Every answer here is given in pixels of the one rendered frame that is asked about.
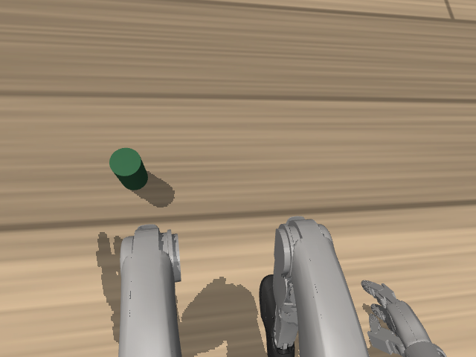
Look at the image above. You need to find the can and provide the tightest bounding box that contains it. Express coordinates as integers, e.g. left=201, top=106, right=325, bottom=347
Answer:
left=109, top=148, right=148, bottom=190

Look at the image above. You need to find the right robot hand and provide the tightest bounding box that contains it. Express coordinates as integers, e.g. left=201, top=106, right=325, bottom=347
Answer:
left=361, top=280, right=431, bottom=357

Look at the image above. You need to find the right robot foot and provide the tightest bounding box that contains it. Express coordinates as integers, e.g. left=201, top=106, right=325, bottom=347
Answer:
left=260, top=274, right=295, bottom=357

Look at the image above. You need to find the right robot arm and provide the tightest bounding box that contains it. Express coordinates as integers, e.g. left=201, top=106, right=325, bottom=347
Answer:
left=405, top=342, right=447, bottom=357

